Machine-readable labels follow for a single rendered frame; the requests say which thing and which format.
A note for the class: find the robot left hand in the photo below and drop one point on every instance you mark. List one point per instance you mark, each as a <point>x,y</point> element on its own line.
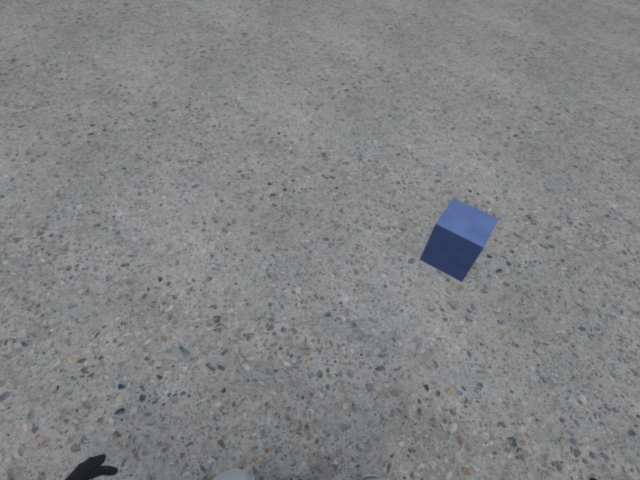
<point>91,468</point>

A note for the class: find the carton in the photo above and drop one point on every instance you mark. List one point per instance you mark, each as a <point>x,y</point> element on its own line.
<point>458,238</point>

